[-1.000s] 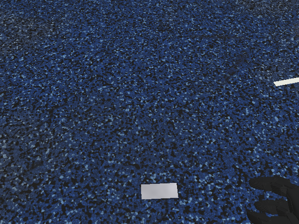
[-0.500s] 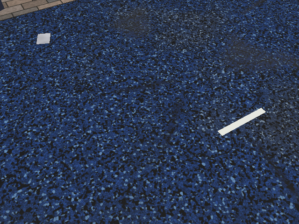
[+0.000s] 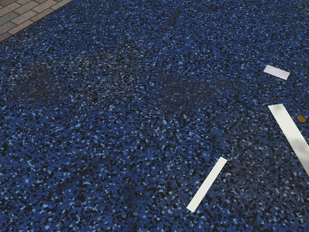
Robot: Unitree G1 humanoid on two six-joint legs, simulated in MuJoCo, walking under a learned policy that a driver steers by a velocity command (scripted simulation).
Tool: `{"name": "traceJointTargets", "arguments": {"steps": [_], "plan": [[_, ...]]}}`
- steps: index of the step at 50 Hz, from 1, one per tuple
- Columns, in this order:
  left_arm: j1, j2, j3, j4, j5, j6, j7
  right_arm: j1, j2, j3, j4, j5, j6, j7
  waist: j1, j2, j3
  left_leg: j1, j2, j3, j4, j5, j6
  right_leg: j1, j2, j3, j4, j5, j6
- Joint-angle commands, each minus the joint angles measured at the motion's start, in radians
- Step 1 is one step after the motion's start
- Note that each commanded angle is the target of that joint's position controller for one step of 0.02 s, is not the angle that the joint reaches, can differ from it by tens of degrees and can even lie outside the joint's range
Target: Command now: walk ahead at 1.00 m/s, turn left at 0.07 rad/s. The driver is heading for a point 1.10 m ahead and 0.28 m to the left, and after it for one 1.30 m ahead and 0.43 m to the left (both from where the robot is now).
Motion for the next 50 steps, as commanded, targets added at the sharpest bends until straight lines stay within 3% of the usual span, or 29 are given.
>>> {"name": "traceJointTargets", "arguments": {"steps": [1, 4, 7, 10, 12, 13, 14, 15, 16, 17, 18, 21, 24, 27, 29, 31, 32, 33, 34, 35, 36, 37, 38, 39, 42, 43, 45, 47, 50], "plan": [[-0.116, 0.002, -0.028, -0.157, 0.039, -0.009, -0.019, 0.178, -0.049, -0.017, 0.046, 0.018, -0.013, 0.008, -0.015, 0.107, -0.018, 0.315, 0.215, -0.468, -0.307, -0.115, 0.209, -0.397, -0.118, 0.013, -0.044, -0.018, 0.034], [-0.218, -0.01, -0.056, -0.235, 0.042, -0.005, -0.029, 0.206, -0.082, -0.03, 0.065, 0.032, -0.021, 0.0, 0.005, 0.105, 0.04, 0.206, 0.203, -0.431, -0.387, -0.028, 0.243, -0.41, -0.166, -0.023, -0.254, -0.002, 0.088], [-0.301, -0.024, -0.082, -0.267, 0.005, -0.015, -0.051, 0.137, -0.145, -0.058, 0.042, 0.032, -0.019, 0.006, 0.015, 0.111, 0.056, -0.062, 0.131, -0.301, -0.474, 0.048, 0.202, -0.042, -0.118, -0.094, -0.578, 0.219, 0.115], [-0.282, 0.027, -0.062, -0.25, -0.004, -0.012, -0.029, 0.186, -0.167, -0.067, 0.054, 0.051, -0.022, 0.025, 0.012, 0.09, 0.031, 0.01, 0.168, -0.307, -0.419, 0.236, 0.172, 0.108, -0.099, -0.098, -0.66, 0.297, 0.106], [-0.133, 0.068, -0.034, -0.197, 0.012, -0.018, 0.001, 0.223, -0.181, -0.071, 0.073, 0.051, -0.017, 0.027, 0.079, 0.032, -0.082, 0.089, 0.109, -0.245, -0.104, 0.506, 0.132, 0.291, -0.057, -0.115, -0.728, 0.201, 0.083], [0.006, 0.099, -0.015, -0.169, 0.025, -0.024, 0.02, 0.212, -0.18, -0.072, 0.068, 0.056, -0.019, 0.029, 0.151, 0.02, -0.169, -0.023, 0.061, -0.219, 0.147, 0.453, 0.111, 0.492, -0.124, -0.068, -0.712, 0.139, 0.064], [0.201, 0.178, 0.013, -0.159, 0.046, -0.027, 0.042, 0.193, -0.084, -0.049, 0.036, 0.055, -0.028, 0.024, 0.217, -0.106, -0.307, -0.166, 0.007, -0.159, 0.489, 0.069, 0.099, 0.68, -0.395, 0.226, -0.773, -0.238, 0.028], [0.181, 0.233, 0.025, -0.163, 0.047, -0.012, 0.047, 0.264, -0.002, -0.027, -0.016, 0.087, -0.019, 0.017, 0.133, -0.295, -0.4, -0.364, -0.042, -0.087, 0.763, -0.26, 0.088, 0.735, -0.604, 0.715, -0.99, -0.515, -0.053], [0.087, 0.159, 0.024, -0.166, 0.027, -0.004, 0.05, 0.207, -0.051, -0.029, -0.005, 0.057, 0.001, 0.01, 0.104, -0.186, -0.247, -0.48, 0.034, -0.07, 0.845, -0.165, 0.098, 0.61, -0.564, 0.722, -1.032, -0.58, -0.084], [0.033, 0.067, 0.004, -0.166, 0.015, -0.011, 0.044, 0.123, -0.066, -0.034, -0.004, 0.036, 0.015, 0.017, 0.097, -0.076, -0.113, -0.498, 0.075, -0.061, 0.82, -0.103, 0.096, 0.497, -0.504, 0.528, -1.011, -0.416, -0.072], [0.017, 0.026, -0.004, -0.148, 0.015, -0.018, 0.037, 0.088, -0.055, -0.034, -0.003, 0.032, 0.024, 0.027, 0.075, -0.029, -0.038, -0.468, 0.101, -0.063, 0.779, -0.077, 0.087, 0.392, -0.458, 0.375, -1.023, -0.209, -0.056], [0.038, -0.009, -0.01, -0.084, -0.007, -0.045, 0.03, 0.026, 0.001, -0.026, -0.037, 0.014, 0.068, 0.053, 0.012, -0.073, 0.049, -0.454, 0.151, -0.062, 0.718, -0.073, 0.064, 0.276, -0.402, 0.118, -1.075, 0.083, -0.013], [0.037, -0.023, -0.011, -0.049, -0.017, -0.065, 0.022, -0.096, 0.007, -0.015, -0.115, 0.01, 0.081, 0.074, -0.018, -0.072, 0.067, -0.497, 0.165, -0.038, 0.658, 0.039, 0.068, 0.268, -0.378, -0.073, -1.117, 0.332, 0.007], [-0.004, 0.008, -0.004, -0.034, -0.016, -0.07, 0.027, -0.201, -0.002, 0.001, -0.163, 0.015, 0.077, 0.1, -0.036, -0.03, 0.105, -0.339, 0.133, 0.064, 0.379, 0.214, 0.093, 0.188, -0.3, -0.286, -1.179, 0.444, 0.048], [0.047, 0.051, 0.002, -0.015, -0.017, -0.069, 0.032, -0.248, -0.003, 0.008, -0.171, 0.014, 0.073, 0.11, -0.024, -0.005, 0.106, -0.189, 0.061, 0.168, 0.241, 0.259, 0.13, 0.209, -0.285, -0.353, -1.149, 0.773, 0.06], [0.081, 0.124, 0.019, -0.019, -0.015, -0.051, 0.042, -0.17, -0.044, -0.004, -0.144, 0.019, 0.07, 0.1, -0.076, -0.05, 0.022, -0.064, -0.022, 0.216, 0.214, 0.191, 0.161, 0.324, -0.31, -0.36, -0.964, 1.232, 0.072], [0.066, 0.16, 0.029, -0.028, -0.01, -0.032, 0.048, -0.052, -0.077, -0.018, -0.115, 0.019, 0.068, 0.091, -0.147, -0.069, -0.048, 0.063, -0.054, 0.21, 0.212, 0.136, 0.181, 0.337, -0.33, -0.355, -0.783, 1.353, 0.071], [0.028, 0.184, 0.037, -0.047, -0.005, -0.014, 0.052, 0.139, -0.12, -0.04, -0.061, 0.017, 0.066, 0.078, -0.24, -0.078, -0.143, 0.273, -0.073, 0.172, 0.197, 0.091, 0.211, 0.283, -0.35, -0.333, -0.536, 1.37, 0.061], [0.016, 0.175, 0.036, -0.056, 0.004, -0.004, 0.047, 0.315, -0.172, -0.071, 0.005, 0.015, 0.068, 0.054, -0.301, -0.023, -0.218, 0.543, -0.079, 0.099, 0.14, 0.04, 0.239, 0.117, -0.315, -0.326, -0.205, 1.098, 0.071], [0.014, 0.049, 0.008, -0.074, 0.015, -0.008, 0.025, 0.236, -0.248, -0.099, 0.007, 0.039, 0.084, 0.028, -0.203, 0.219, -0.135, 0.629, 0.048, -0.127, 0.084, -0.006, 0.273, -0.179, -0.115, -0.313, 0.202, -0.012, 0.104], [0.094, 0.042, -0.009, -0.204, -0.013, -0.025, 0.024, 0.165, -0.376, -0.118, -0.059, 0.007, 0.097, 0.027, -0.1, 0.337, -0.338, 0.896, 0.286, -0.726, -0.105, -0.067, 0.494, -0.523, -0.038, -0.12, 0.477, -0.201, 0.14], [0.001, 0.086, -0.014, -0.204, -0.006, -0.048, 0.027, 0.193, -0.304, -0.11, -0.076, 0.011, 0.099, 0.01, -0.155, 0.107, -0.338, 0.849, 0.315, -0.788, -0.248, -0.18, 0.455, -0.577, -0.11, -0.009, 0.419, -0.074, 0.12], [0.006, 0.078, -0.022, -0.182, -0.014, -0.054, 0.029, 0.156, -0.233, -0.092, -0.045, 0.014, 0.087, -0.004, -0.098, 0.012, -0.168, 0.651, 0.31, -0.697, -0.287, -0.16, 0.4, -0.548, -0.163, -0.026, 0.305, -0.008, 0.11], [-0.001, 0.061, -0.03, -0.166, -0.004, -0.046, 0.031, 0.118, -0.188, -0.075, -0.032, 0.012, 0.065, -0.007, -0.041, -0.062, -0.081, 0.459, 0.277, -0.594, -0.287, -0.08, 0.354, -0.467, -0.211, -0.036, 0.204, 0.007, 0.107], [0.048, 0.018, -0.04, -0.114, 0.007, 0.023, 0.009, 0.06, -0.095, -0.032, -0.01, 0.016, 0.006, -0.003, 0.047, -0.073, 0.003, 0.126, 0.178, -0.334, -0.354, 0.04, 0.282, -0.266, -0.265, -0.03, 0.039, -0.018, 0.107], [0.019, -0.002, -0.046, -0.136, -0.001, 0.035, 0.001, 0.088, -0.113, -0.035, 0.005, 0.018, -0.01, 0.005, 0.044, -0.013, 0.038, 0.089, 0.193, -0.297, -0.389, 0.095, 0.287, -0.284, -0.272, -0.04, -0.022, 0.011, 0.108], [-0.126, -0.017, -0.051, -0.176, -0.016, 0.035, -0.006, 0.129, -0.106, -0.037, 0.032, 0.025, -0.03, 0.019, -0.001, -0.007, 0.124, 0.105, 0.148, -0.166, -0.451, 0.207, 0.233, -0.364, -0.271, -0.059, -0.197, 0.16, 0.088], [-0.169, -0.032, -0.053, -0.176, -0.032, 0.027, -0.019, 0.11, -0.099, -0.033, 0.03, 0.028, -0.042, 0.026, -0.014, -0.011, 0.117, 0.149, 0.085, -0.011, -0.471, 0.331, 0.159, -0.33, -0.226, -0.085, -0.378, 0.347, 0.058], [-0.253, -0.049, -0.056, -0.187, -0.042, 0.012, -0.039, 0.157, -0.096, -0.025, 0.056, 0.04, -0.066, 0.02, -0.046, 0.011, 0.119, 0.231, 0.126, 0.08, -0.549, 0.55, 0.104, -0.23, -0.178, -0.166, -0.577, 0.577, 0.008]]}}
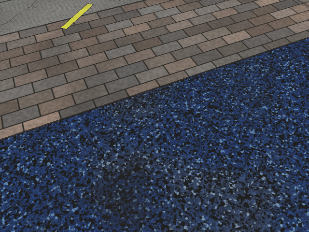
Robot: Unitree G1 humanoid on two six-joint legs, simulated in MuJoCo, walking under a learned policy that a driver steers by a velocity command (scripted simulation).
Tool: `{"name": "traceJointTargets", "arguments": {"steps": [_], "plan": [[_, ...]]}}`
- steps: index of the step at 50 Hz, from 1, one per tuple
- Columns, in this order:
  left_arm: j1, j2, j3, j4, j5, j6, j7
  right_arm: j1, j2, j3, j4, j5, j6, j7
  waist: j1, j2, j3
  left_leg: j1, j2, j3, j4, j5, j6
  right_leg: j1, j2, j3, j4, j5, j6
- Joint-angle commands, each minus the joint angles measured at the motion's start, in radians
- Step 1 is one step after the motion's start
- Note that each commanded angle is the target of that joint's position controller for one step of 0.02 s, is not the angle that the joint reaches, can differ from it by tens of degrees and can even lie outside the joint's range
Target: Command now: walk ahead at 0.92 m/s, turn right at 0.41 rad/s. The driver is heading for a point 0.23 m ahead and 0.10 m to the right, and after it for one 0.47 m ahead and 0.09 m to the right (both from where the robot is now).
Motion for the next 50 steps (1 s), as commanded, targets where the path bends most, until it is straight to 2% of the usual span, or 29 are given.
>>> {"name": "traceJointTargets", "arguments": {"steps": [1, 4, 6, 7, 8, 9, 10, 11, 12, 14, 16, 19, 21, 23, 27, 28, 29, 30, 31, 32, 34, 37, 39, 42, 44, 45, 46, 47, 50], "plan": [[-0.105, 0.047, 0.012, -0.052, -0.004, -0.021, -0.016, -0.023, -0.123, -0.023, -0.04, 0.006, -0.036, -0.011, -0.001, 0.008, 0.095, -0.199, 0.262, 0.048, -0.15, 0.781, -0.034, 0.244, 0.073, -0.09, -0.168, 0.221, -0.049], [0.038, 0.092, 0.028, 0.004, 0.031, -0.029, -0.017, -0.027, -0.172, -0.03, -0.044, -0.003, -0.019, -0.052, 0.061, 0.087, -0.021, -0.024, 0.288, 0.099, 0.18, 1.379, -0.108, 0.372, 0.215, -0.183, -0.223, 0.105, -0.065], [0.382, 0.168, 0.067, 0.11, 0.041, -0.028, -0.003, -0.115, -0.201, -0.04, -0.072, -0.013, 0.009, -0.074, 0.224, 0.111, -0.17, -0.135, 0.289, 0.099, 0.676, 1.305, -0.145, 0.716, 0.246, -0.11, -0.262, 0.098, -0.104], [0.448, 0.25, 0.104, 0.09, -0.056, -0.028, 0.011, -0.19, -0.189, -0.034, -0.107, -0.008, 0.022, -0.064, 0.292, -0.041, -0.206, -0.33, 0.15, 0.063, 1.117, 0.615, -0.208, 0.921, 0.108, 0.054, -0.303, 0.275, -0.131], [0.385, 0.297, 0.093, 0.057, -0.006, -0.041, 0.014, -0.058, -0.022, 0.01, -0.165, -0.036, 0.005, -0.041, 0.12, -0.332, -0.328, -0.788, 0.013, -0.093, 1.511, -0.371, -0.261, 1.274, -0.093, 0.446, -0.134, 0.763, -0.298], [0.334, 0.303, 0.113, 0.004, 0.031, -0.043, 0.017, -0.027, -0.104, 0.011, -0.192, 0.017, -0.018, -0.021, 0.146, -0.125, -0.567, -0.849, 0.034, -0.269, 1.59, -0.285, -0.239, 1.331, -0.224, 0.725, -0.304, 0.486, -0.418], [0.235, 0.276, 0.121, -0.058, 0.006, -0.036, 0.024, -0.128, -0.163, 0.001, -0.227, 0.033, -0.024, -0.02, 0.139, 0.03, -0.454, -0.831, 0.095, -0.27, 1.457, -0.194, -0.192, 1.166, -0.171, 0.69, -0.395, 0.218, -0.376], [0.141, 0.231, 0.108, -0.072, -0.024, -0.029, 0.027, -0.191, -0.148, 0.001, -0.249, 0.026, -0.019, -0.022, 0.067, 0.154, -0.242, -0.848, 0.13, -0.221, 1.351, -0.157, -0.17, 0.919, -0.111, 0.615, -0.472, 0.085, -0.334], [0.093, 0.201, 0.096, -0.091, -0.028, -0.028, 0.029, -0.195, -0.149, -0.003, -0.246, 0.009, -0.004, -0.028, 0.025, 0.186, -0.144, -0.806, 0.155, -0.205, 1.287, -0.143, -0.171, 0.732, -0.084, 0.57, -0.51, 0.107, -0.317], [0.064, 0.196, 0.098, -0.103, -0.016, -0.022, 0.033, -0.18, -0.148, -0.009, -0.257, -0.008, 0.028, -0.036, -0.017, 0.122, -0.046, -0.709, 0.181, -0.192, 1.128, -0.127, -0.195, 0.49, 0.007, 0.443, -0.537, 0.271, -0.289], [0.058, 0.191, 0.098, -0.088, -0.017, -0.016, 0.047, -0.18, -0.105, 0.004, -0.257, -0.015, 0.036, -0.052, -0.02, 0.083, -0.062, -0.634, 0.175, -0.127, 0.916, -0.046, -0.226, 0.385, 0.083, 0.296, -0.489, 0.478, -0.247], [0.11, 0.188, 0.102, -0.057, -0.028, 0.02, 0.079, -0.234, -0.07, 0.015, -0.258, -0.004, 0.048, -0.064, 0.029, 0.0, -0.192, -0.574, 0.145, -0.105, 0.682, 0.184, -0.25, 0.454, 0.137, 0.212, -0.399, 0.538, -0.158], [0.138, 0.169, 0.098, -0.044, -0.038, 0.041, 0.097, -0.315, -0.073, 0.015, -0.274, 0.004, 0.05, -0.057, 0.075, -0.046, -0.21, -0.588, 0.141, -0.11, 0.567, 0.303, -0.241, 0.515, 0.135, 0.227, -0.371, 0.409, -0.1], [0.153, 0.155, 0.094, -0.041, -0.03, 0.054, 0.108, -0.385, -0.077, 0.013, -0.289, 0.003, 0.043, -0.045, 0.109, -0.077, -0.188, -0.614, 0.146, -0.123, 0.488, 0.345, -0.222, 0.565, 0.108, 0.278, -0.349, 0.282, -0.08], [0.121, 0.127, 0.081, -0.053, -0.01, 0.06, 0.106, -0.382, -0.101, -0.007, -0.28, -0.009, 0.014, -0.028, 0.089, -0.089, -0.153, -0.608, 0.164, -0.145, 0.327, 0.309, -0.146, 0.677, 0.05, 0.377, -0.227, 0.243, -0.078], [0.099, 0.119, 0.077, -0.056, -0.01, 0.056, 0.099, -0.338, -0.097, -0.01, -0.266, -0.015, 0.004, -0.027, 0.056, -0.079, -0.157, -0.492, 0.182, -0.147, 0.235, 0.453, -0.113, 0.641, 0.081, 0.361, -0.177, 0.208, -0.056], [0.111, 0.095, 0.067, -0.069, 0.008, 0.045, 0.089, -0.3, -0.131, -0.016, -0.265, -0.029, -0.002, -0.034, 0.055, -0.012, -0.208, -0.3, 0.285, -0.241, 0.264, 0.778, -0.054, 0.544, 0.145, 0.31, -0.07, 0.049, -0.026], [0.228, 0.091, 0.065, -0.052, -0.001, 0.036, 0.085, -0.256, -0.15, -0.022, -0.252, -0.051, 0.012, -0.039, 0.092, 0.205, -0.28, -0.072, 0.483, -0.459, 0.328, 1.117, 0.155, 0.354, 0.258, 0.241, 0.138, -0.385, 0.07], [0.207, 0.143, 0.068, -0.053, -0.002, 0.038, 0.074, -0.186, -0.084, -0.016, -0.229, -0.032, 0.03, -0.043, 0.039, 0.289, -0.361, -0.024, 0.593, -0.64, 0.277, 1.047, 0.245, 0.27, 0.246, 0.204, 0.264, -0.745, 0.106], [0.155, 0.191, 0.085, -0.048, -0.014, 0.054, 0.067, -0.19, -0.074, -0.012, -0.234, -0.009, 0.041, -0.045, 0.016, 0.173, -0.321, -0.077, 0.564, -0.632, 0.263, 0.827, 0.216, 0.25, 0.212, 0.21, 0.369, -0.738, 0.121], [0.085, 0.165, 0.085, -0.048, -0.014, 0.092, 0.075, -0.251, -0.09, -0.014, -0.247, 0.001, 0.068, -0.048, 0.027, 0.073, -0.195, -0.242, 0.475, -0.519, 0.215, 0.509, 0.132, 0.22, 0.189, 0.167, 0.442, -0.653, 0.14], [0.122, 0.073, 0.062, -0.026, -0.012, 0.102, 0.077, -0.351, -0.079, -0.014, -0.254, -0.006, 0.1, -0.046, 0.081, 0.139, -0.124, -0.459, 0.313, -0.311, 0.149, 0.312, 0.044, 0.387, 0.161, 0.057, 0.171, -0.57, 0.142], [0.107, 0.042, 0.052, -0.019, -0.007, 0.089, 0.074, -0.309, -0.075, -0.02, -0.235, -0.002, 0.111, -0.046, 0.051, 0.187, -0.157, -0.418, 0.301, -0.287, 0.151, 0.292, 0.056, 0.451, 0.147, 0.036, 0.009, -0.534, 0.138], [0.132, 0.055, 0.062, 0.008, -0.008, 0.078, 0.067, -0.282, -0.076, -0.023, -0.218, 0.008, 0.116, -0.048, 0.058, 0.193, -0.175, -0.41, 0.32, -0.305, 0.175, 0.144, 0.058, 0.566, 0.143, 0.023, -0.241, -0.324, 0.098], [0.112, 0.083, 0.068, -0.001, 0.018, 0.076, 0.064, -0.229, -0.056, -0.017, -0.195, 0.008, 0.109, -0.047, 0.054, 0.145, -0.14, -0.498, 0.289, -0.285, 0.187, -0.041, -0.024, 0.643, 0.117, 0.053, -0.329, -0.258, 0.045], [0.087, 0.143, 0.08, -0.015, 0.033, 0.075, 0.067, -0.216, -0.046, -0.015, -0.202, -0.004, 0.1, -0.042, 0.023, 0.032, -0.109, -0.544, 0.234, -0.221, 0.228, -0.11, -0.078, 0.609, 0.032, 0.147, -0.336, -0.3, -0.002], [0.085, 0.105, 0.074, 0.003, 0.032, 0.068, 0.063, -0.247, -0.028, -0.014, -0.207, -0.012, 0.092, -0.038, 0.02, -0.071, -0.088, -0.456, 0.174, -0.131, 0.273, -0.052, -0.127, 0.469, 0.017, 0.182, -0.396, -0.485, -0.038], [0.056, 0.058, 0.059, -0.004, 0.033, 0.057, 0.061, -0.276, -0.023, -0.015, -0.205, -0.015, 0.09, -0.038, 0.021, -0.082, -0.056, -0.384, 0.166, -0.119, 0.31, 0.039, -0.149, 0.392, 0.018, 0.198, -0.447, -0.576, -0.036], [0.054, 0.059, 0.056, 0.011, 0.022, 0.025, 0.062, -0.252, -0.023, -0.024, -0.177, -0.009, 0.091, -0.046, 0.014, -0.069, -0.022, -0.335, 0.179, -0.137, 0.322, 0.138, -0.138, 0.369, 0.04, 0.174, -0.444, -0.517, 0.008]]}}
